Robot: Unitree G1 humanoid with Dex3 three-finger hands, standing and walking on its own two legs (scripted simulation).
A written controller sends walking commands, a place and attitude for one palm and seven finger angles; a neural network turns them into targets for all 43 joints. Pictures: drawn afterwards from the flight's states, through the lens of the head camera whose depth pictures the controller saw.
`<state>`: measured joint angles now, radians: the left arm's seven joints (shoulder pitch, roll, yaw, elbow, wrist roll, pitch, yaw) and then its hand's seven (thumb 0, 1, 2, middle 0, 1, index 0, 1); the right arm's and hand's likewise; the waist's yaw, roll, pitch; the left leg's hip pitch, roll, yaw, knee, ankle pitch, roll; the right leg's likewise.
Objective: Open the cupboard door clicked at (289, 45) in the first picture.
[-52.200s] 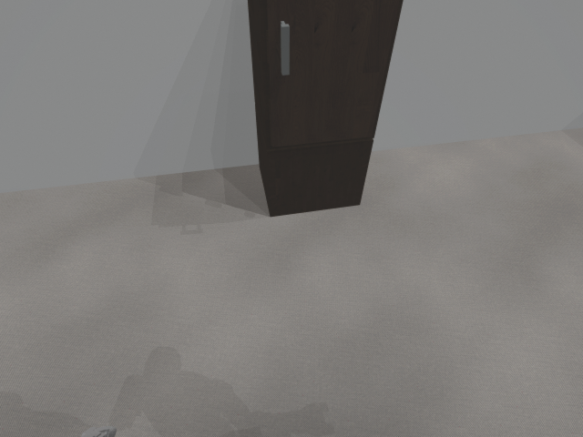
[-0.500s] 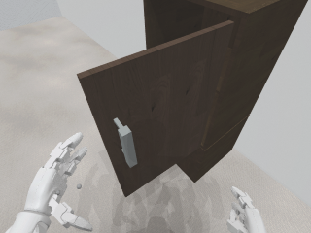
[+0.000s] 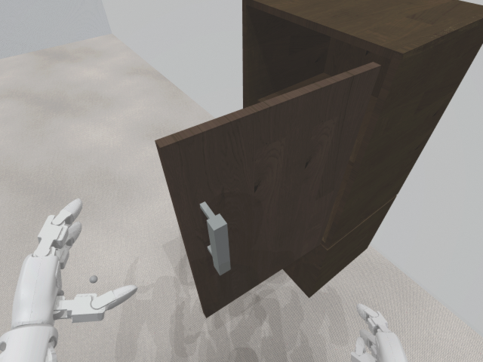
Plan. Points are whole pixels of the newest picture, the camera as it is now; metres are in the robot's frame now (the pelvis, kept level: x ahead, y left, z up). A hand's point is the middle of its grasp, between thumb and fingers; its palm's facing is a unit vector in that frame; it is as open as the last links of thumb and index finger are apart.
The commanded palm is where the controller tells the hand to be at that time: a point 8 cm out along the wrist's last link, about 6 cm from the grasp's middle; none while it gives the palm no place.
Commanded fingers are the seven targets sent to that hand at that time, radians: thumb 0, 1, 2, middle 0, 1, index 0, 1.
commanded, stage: draw the hand back to the body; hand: left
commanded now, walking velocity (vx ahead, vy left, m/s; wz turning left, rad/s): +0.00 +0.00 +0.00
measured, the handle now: (214, 238) +0.31 +0.09 +0.04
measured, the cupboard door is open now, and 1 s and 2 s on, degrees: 86 86 86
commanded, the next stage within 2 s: step back with the hand held close in 0.74 s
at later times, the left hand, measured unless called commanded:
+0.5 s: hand (60, 251) +0.20 +0.26 +0.16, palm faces +0.46 -0.80 -0.39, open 7.9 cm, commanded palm +0.15 +0.29 +0.17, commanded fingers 0.00 0.90 0.90 -0.20 -0.30 -0.20 -0.30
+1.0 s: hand (62, 255) +0.18 +0.24 +0.17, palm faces +0.44 -0.79 -0.44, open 7.4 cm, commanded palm +0.13 +0.28 +0.18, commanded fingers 0.00 0.90 0.90 -0.20 -0.30 -0.20 -0.30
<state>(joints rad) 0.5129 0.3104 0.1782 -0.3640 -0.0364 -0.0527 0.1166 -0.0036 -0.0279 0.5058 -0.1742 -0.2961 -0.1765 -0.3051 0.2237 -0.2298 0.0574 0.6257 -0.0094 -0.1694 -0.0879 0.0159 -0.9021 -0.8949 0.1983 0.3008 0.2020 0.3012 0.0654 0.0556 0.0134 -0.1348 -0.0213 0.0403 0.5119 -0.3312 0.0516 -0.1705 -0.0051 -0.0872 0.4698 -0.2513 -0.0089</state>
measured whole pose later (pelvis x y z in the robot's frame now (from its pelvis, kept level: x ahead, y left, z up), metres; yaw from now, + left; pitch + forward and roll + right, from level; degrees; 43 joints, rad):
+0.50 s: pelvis +0.00 -0.01 +0.01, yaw -1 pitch -5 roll -1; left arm 0.44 0.34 0.33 -0.35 -0.05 -0.08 0.12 0.01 0.79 0.86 -0.21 -0.30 -0.21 -0.31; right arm 0.18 -0.24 0.02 0.65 -0.01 -0.10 -0.06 0.01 -0.90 -0.89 0.20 0.30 0.20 0.30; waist 0.08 0.07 0.03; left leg -0.03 -0.01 0.05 0.40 -0.28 0.04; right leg -0.07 0.01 -0.07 0.36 -0.20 -0.02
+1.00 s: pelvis -0.02 -0.02 +0.01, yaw -1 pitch -3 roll -1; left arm 0.47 0.36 0.38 -0.38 -0.05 -0.16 0.11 0.02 0.89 0.90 -0.21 -0.30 -0.21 -0.31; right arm 0.18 -0.24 0.02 0.63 0.00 -0.09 -0.06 0.02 -0.90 -0.89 0.20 0.30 0.20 0.30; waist 0.04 0.07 0.02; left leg -0.13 0.02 0.05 0.44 -0.27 0.02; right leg -0.14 0.04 -0.08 0.35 -0.16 -0.04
